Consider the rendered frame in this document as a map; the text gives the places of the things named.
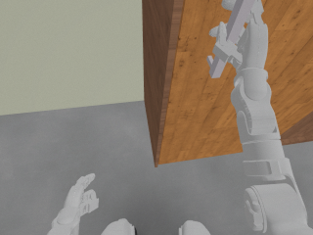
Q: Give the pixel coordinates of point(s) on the left robot thigh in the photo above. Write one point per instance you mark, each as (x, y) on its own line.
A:
(120, 227)

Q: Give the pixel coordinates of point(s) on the robot left forearm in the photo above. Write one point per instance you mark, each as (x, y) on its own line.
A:
(66, 222)

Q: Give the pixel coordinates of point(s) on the robot right forearm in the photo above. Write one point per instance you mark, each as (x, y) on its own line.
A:
(258, 130)

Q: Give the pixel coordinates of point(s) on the robot right upper arm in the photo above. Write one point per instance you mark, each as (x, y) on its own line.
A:
(275, 209)

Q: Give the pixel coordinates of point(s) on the right robot thigh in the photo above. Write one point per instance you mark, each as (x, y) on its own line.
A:
(192, 228)

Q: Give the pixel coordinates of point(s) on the left robot hand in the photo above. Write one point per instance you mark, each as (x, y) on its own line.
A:
(85, 202)

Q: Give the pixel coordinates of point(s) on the handle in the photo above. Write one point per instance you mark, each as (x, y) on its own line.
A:
(234, 27)

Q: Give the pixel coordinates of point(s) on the wardrobe door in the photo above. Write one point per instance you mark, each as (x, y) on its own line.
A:
(302, 128)
(200, 119)

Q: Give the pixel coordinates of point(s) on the right robot hand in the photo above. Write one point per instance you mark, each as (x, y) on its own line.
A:
(252, 41)

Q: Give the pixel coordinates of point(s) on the robot thigh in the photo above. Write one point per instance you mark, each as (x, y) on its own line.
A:
(120, 227)
(192, 228)

